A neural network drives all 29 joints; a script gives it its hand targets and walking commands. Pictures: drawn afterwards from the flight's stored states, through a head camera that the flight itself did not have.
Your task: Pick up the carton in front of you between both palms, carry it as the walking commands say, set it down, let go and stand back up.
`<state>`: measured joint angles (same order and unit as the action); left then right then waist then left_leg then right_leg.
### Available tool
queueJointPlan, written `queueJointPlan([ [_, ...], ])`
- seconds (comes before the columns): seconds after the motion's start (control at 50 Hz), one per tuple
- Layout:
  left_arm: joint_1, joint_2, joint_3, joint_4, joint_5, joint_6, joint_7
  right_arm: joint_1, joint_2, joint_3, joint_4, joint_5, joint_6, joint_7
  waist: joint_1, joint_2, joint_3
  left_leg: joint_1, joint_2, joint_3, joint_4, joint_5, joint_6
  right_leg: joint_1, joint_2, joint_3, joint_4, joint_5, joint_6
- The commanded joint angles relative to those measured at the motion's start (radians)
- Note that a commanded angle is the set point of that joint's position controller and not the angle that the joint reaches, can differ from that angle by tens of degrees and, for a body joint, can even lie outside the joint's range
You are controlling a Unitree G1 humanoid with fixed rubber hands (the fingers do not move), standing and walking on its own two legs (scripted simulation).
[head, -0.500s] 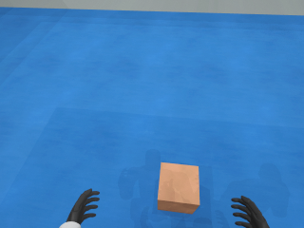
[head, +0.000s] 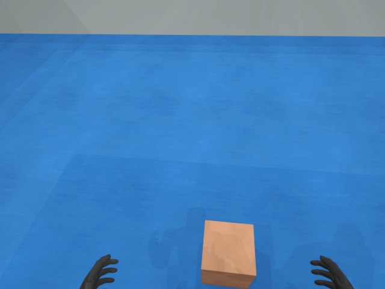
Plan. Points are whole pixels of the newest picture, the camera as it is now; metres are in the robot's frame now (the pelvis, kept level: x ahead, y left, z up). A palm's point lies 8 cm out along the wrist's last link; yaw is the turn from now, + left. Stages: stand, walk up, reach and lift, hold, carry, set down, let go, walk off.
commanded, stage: stand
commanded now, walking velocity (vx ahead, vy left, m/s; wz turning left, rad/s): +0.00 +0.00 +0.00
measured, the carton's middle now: (226, 255) +0.40 -0.09 -0.65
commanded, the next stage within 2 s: none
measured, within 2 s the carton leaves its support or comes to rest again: neither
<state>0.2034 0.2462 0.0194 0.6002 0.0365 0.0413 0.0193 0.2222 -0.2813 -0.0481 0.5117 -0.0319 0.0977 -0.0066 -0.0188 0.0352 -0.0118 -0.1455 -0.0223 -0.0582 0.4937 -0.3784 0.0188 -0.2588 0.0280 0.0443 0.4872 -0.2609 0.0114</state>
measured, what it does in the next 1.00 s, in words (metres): stands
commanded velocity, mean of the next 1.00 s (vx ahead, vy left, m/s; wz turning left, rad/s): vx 0.00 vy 0.00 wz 0.00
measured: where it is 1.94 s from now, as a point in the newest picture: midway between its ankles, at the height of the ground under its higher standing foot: outside the picture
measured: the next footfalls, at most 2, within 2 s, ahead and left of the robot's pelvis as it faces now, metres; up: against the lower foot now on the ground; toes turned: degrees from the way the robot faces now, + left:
none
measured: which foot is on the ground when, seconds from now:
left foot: down 0.00-1.00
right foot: down 0.00-1.00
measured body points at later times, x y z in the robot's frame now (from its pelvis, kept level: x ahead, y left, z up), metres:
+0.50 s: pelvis -0.01 -0.02 +0.00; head +0.00 -0.03 +0.45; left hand +0.10 +0.28 -0.10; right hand +0.13 -0.30 -0.11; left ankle -0.08 +0.11 -0.74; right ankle -0.01 -0.13 -0.74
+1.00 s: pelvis -0.02 -0.02 +0.01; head -0.02 -0.04 +0.46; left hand +0.08 +0.29 -0.10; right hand +0.09 -0.33 -0.11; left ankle -0.08 +0.11 -0.74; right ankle -0.01 -0.13 -0.74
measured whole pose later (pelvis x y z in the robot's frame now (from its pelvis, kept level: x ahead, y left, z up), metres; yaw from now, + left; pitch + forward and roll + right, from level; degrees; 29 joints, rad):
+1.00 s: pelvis -0.02 -0.02 +0.01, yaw +2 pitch -2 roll +0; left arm 0.15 0.35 0.04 0.95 0.03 0.00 0.01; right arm 0.21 -0.39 -0.01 0.87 -0.03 -0.01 -0.03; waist 0.00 0.03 0.02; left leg -0.07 -0.01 -0.08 0.40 -0.30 -0.01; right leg -0.20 0.02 0.01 0.45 -0.22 -0.02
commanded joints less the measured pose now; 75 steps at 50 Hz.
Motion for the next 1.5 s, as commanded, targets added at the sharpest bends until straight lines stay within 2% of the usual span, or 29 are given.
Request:
queueJointPlan([
  [0.0,-0.017,0.162,0.055,-0.001,0.019,-0.026,0.009,-0.025,-0.125,-0.036,-0.002,-0.009,-0.038,-0.023,0.007,-0.021,-0.094,-0.069,0.035,-0.004,-0.010,0.353,-0.051,0.136,-0.084,0.007,0.011,0.381,-0.011],
  [0.06,-0.066,0.161,0.046,0.041,0.010,-0.046,0.006,-0.051,-0.152,-0.034,0.042,-0.009,-0.068,-0.011,-0.010,-0.085,-0.068,-0.028,0.063,-0.050,-0.047,0.306,-0.031,0.056,-0.062,0.020,-0.015,0.275,-0.011],
  [0.1,-0.016,0.185,0.064,0.071,0.007,-0.039,0.007,-0.062,-0.152,-0.015,0.077,-0.018,-0.071,-0.007,0.026,-0.025,-0.032,-0.122,0.068,-0.046,-0.058,0.283,-0.037,0.103,-0.075,0.007,-0.011,0.202,-0.011],
  [0.14,-0.017,0.218,0.069,0.088,0.014,-0.041,0.009,-0.074,-0.187,-0.024,0.084,-0.018,-0.078,-0.009,0.052,-0.105,-0.022,-0.095,0.052,-0.063,-0.065,0.221,-0.028,0.072,-0.084,0.018,-0.038,0.184,-0.018],
  [0.16,-0.080,0.184,0.052,0.088,0.007,-0.044,0.007,-0.074,-0.165,-0.023,0.092,-0.010,-0.082,-0.018,0.003,-0.033,-0.059,-0.081,0.052,-0.059,-0.067,0.229,-0.032,0.102,-0.080,0.030,-0.021,0.213,-0.016],
  [0.2,-0.072,0.208,0.051,0.116,0.005,-0.041,0.009,-0.047,-0.177,-0.025,0.112,-0.007,-0.091,-0.018,0.008,0.011,-0.039,-0.046,0.061,-0.062,-0.075,0.259,-0.034,0.075,-0.085,0.040,-0.035,0.216,-0.019],
  [0.24,-0.068,0.233,0.057,0.138,0.005,-0.049,0.008,-0.025,-0.181,-0.020,0.132,0.001,-0.091,-0.016,-0.003,-0.032,-0.029,-0.039,0.076,-0.091,-0.090,0.265,-0.018,0.068,-0.081,0.051,-0.041,0.157,-0.021],
  [0.32,-0.072,0.196,0.035,0.140,-0.003,-0.048,0.001,-0.057,-0.228,-0.019,0.166,-0.010,-0.097,-0.024,0.018,-0.007,0.042,-0.093,0.077,-0.085,-0.111,0.231,-0.021,0.063,-0.087,0.047,-0.051,0.195,-0.020],
  [0.36,-0.081,0.226,0.056,0.172,0.003,-0.051,0.010,-0.042,-0.194,-0.007,0.178,-0.001,-0.097,-0.020,0.023,-0.075,-0.062,-0.039,0.065,-0.068,-0.074,0.241,-0.029,0.112,-0.095,0.080,-0.061,0.210,-0.038],
  [0.42,-0.071,0.244,0.054,0.186,0.013,-0.054,0.001,-0.011,-0.194,-0.008,0.194,0.004,-0.108,-0.017,-0.001,0.000,-0.049,-0.023,0.074,-0.084,-0.085,0.292,-0.020,0.108,-0.104,0.069,-0.059,0.222,-0.038],
  [0.5,-0.066,0.251,0.047,0.224,0.005,-0.052,0.005,-0.036,-0.208,-0.005,0.219,-0.001,-0.109,-0.023,0.020,-0.093,0.002,-0.063,0.080,-0.091,-0.077,0.325,-0.016,0.136,-0.125,0.085,-0.060,0.324,-0.052],
  [0.58,-0.087,0.241,0.058,0.228,0.003,-0.046,0.004,-0.017,-0.233,-0.014,0.241,-0.005,-0.110,-0.028,-0.005,0.023,-0.030,-0.028,0.084,-0.063,-0.113,0.392,-0.037,0.156,-0.111,0.062,-0.037,0.354,-0.041],
  [0.68,-0.075,0.243,0.048,0.246,-0.003,-0.053,0.003,-0.037,-0.218,0.001,0.256,0.000,-0.108,-0.021,0.039,-0.034,-0.018,-0.027,0.083,-0.083,-0.116,0.371,-0.022,0.173,-0.114,0.054,-0.058,0.323,-0.045],
  [0.72,-0.073,0.260,0.061,0.254,0.002,-0.051,0.000,0.006,-0.234,0.002,0.279,-0.004,-0.110,-0.031,0.024,0.009,-0.019,-0.037,0.088,-0.084,-0.126,0.397,-0.013,0.197,-0.113,0.071,-0.051,0.331,-0.046],
  [0.74,-0.059,0.273,0.064,0.255,-0.008,-0.047,0.005,-0.037,-0.241,0.008,0.263,-0.007,-0.109,-0.031,0.038,-0.062,-0.054,0.003,0.096,-0.082,-0.114,0.458,-0.017,0.178,-0.106,0.048,-0.036,0.345,-0.036],
  [0.86,-0.119,0.271,0.058,0.269,0.002,-0.043,-0.005,-0.006,-0.239,0.004,0.273,-0.003,-0.114,-0.028,0.003,-0.072,0.046,-0.053,0.087,-0.080,-0.161,0.232,-0.022,0.127,-0.112,0.084,-0.097,0.194,-0.029],
  [0.88,-0.073,0.275,0.059,0.275,-0.009,-0.050,-0.006,-0.004,-0.277,0.006,0.310,0.002,-0.109,-0.023,0.027,0.007,0.032,-0.020,0.099,-0.087,-0.152,0.285,-0.006,0.101,-0.118,0.108,-0.105,0.185,-0.049],
  [0.94,-0.103,0.282,0.052,0.288,-0.015,-0.055,-0.004,-0.023,-0.237,0.000,0.297,0.018,-0.118,-0.021,0.011,-0.053,-0.054,0.021,0.089,-0.084,-0.135,0.330,-0.027,0.160,-0.108,0.083,-0.090,0.252,-0.040],
  [0.96,-0.094,0.265,0.054,0.300,-0.009,-0.054,-0.001,-0.064,-0.288,-0.002,0.303,-0.005,-0.126,-0.024,0.030,0.035,0.000,-0.009,0.103,-0.077,-0.135,0.350,-0.025,0.160,-0.119,0.088,-0.095,0.317,-0.054],
  [0.98,-0.158,0.269,0.049,0.291,-0.004,-0.043,-0.003,-0.052,-0.240,0.001,0.304,0.016,-0.120,-0.027,0.009,-0.051,-0.029,0.016,0.092,-0.075,-0.143,0.339,-0.033,0.150,-0.114,0.079,-0.082,0.311,-0.043],
  [1.1,-0.081,0.264,0.038,0.313,-0.016,-0.055,-0.013,-0.022,-0.249,0.014,0.324,0.009,-0.103,-0.025,0.031,-0.093,0.054,-0.033,0.087,-0.070,-0.166,0.151,-0.002,0.096,-0.125,0.141,-0.184,0.018,-0.040],
  [1.16,-0.111,0.289,0.048,0.318,-0.006,-0.047,-0.014,-0.022,-0.263,0.015,0.340,-0.002,-0.111,-0.025,0.024,-0.019,0.029,-0.031,0.080,-0.062,-0.153,0.170,-0.008,0.115,-0.113,0.116,-0.168,0.096,-0.035],
  [1.28,-0.134,0.285,0.045,0.331,-0.020,-0.057,-0.012,-0.018,-0.241,0.010,0.346,0.008,-0.126,-0.016,0.025,-0.031,-0.029,-0.004,0.106,-0.078,-0.170,0.306,-0.006,0.181,-0.119,0.116,-0.112,0.219,-0.044],
  [1.3,-0.114,0.272,0.042,0.334,-0.019,-0.057,-0.009,-0.062,-0.254,0.016,0.347,0.005,-0.127,-0.020,0.063,-0.021,-0.028,-0.017,0.111,-0.081,-0.156,0.312,-0.024,0.194,-0.107,0.092,-0.116,0.264,-0.043],
  [1.32,-0.113,0.304,0.039,0.339,-0.014,-0.059,-0.010,-0.029,-0.255,0.013,0.363,0.017,-0.122,-0.021,0.017,-0.037,-0.014,0.005,0.103,-0.085,-0.151,0.306,-0.019,0.166,-0.105,0.095,-0.106,0.248,-0.053],
  [1.34,-0.104,0.270,0.039,0.343,-0.010,-0.056,-0.008,-0.005,-0.281,0.007,0.376,0.014,-0.128,-0.017,0.028,0.036,-0.032,0.013,0.097,-0.060,-0.156,0.349,-0.025,0.192,-0.114,0.095,-0.105,0.294,-0.053],
  [1.38,-0.146,0.294,0.043,0.347,-0.012,-0.047,-0.011,-0.003,-0.280,0.011,0.391,0.013,-0.117,-0.023,0.007,-0.054,-0.010,0.017,0.113,-0.067,-0.145,0.353,-0.028,0.144,-0.093,0.073,-0.109,0.293,-0.037],
  [1.44,-0.109,0.285,0.043,0.355,-0.020,-0.057,-0.007,-0.050,-0.269,0.014,0.376,0.008,-0.105,-0.024,0.026,0.046,-0.012,-0.035,0.099,-0.059,-0.156,0.336,-0.015,0.202,-0.121,0.092,-0.097,0.331,-0.033],
  [1.48,-0.153,0.293,0.043,0.345,-0.019,-0.050,-0.006,-0.049,-0.258,0.021,0.390,0.015,-0.110,-0.021,0.027,-0.042,0.032,-0.020,0.107,-0.072,-0.186,0.288,-0.017,0.154,-0.100,0.081,-0.111,0.249,-0.034],
])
